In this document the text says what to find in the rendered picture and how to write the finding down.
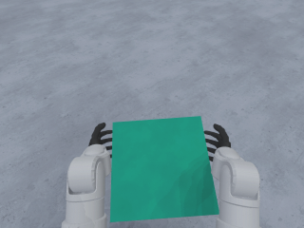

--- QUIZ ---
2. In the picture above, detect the carton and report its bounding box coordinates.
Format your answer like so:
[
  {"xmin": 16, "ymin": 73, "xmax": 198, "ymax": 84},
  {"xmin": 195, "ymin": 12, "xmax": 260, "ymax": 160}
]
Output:
[{"xmin": 110, "ymin": 116, "xmax": 219, "ymax": 222}]

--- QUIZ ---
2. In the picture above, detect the robot right forearm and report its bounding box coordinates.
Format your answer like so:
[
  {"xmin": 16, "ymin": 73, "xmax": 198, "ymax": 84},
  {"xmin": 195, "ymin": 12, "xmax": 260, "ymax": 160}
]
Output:
[{"xmin": 211, "ymin": 146, "xmax": 261, "ymax": 228}]

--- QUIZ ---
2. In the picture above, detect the right robot hand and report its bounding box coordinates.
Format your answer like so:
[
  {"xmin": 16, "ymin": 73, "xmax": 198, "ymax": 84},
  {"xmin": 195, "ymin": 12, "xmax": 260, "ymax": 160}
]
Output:
[{"xmin": 204, "ymin": 123, "xmax": 231, "ymax": 162}]

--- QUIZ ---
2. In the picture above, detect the left robot hand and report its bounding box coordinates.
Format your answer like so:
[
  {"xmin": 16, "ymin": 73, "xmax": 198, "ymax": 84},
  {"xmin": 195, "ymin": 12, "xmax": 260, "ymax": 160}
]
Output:
[{"xmin": 88, "ymin": 123, "xmax": 113, "ymax": 159}]

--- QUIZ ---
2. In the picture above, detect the robot left forearm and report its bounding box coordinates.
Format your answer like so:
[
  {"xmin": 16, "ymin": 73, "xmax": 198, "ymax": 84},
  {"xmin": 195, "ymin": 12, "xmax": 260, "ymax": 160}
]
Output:
[{"xmin": 61, "ymin": 144, "xmax": 112, "ymax": 228}]

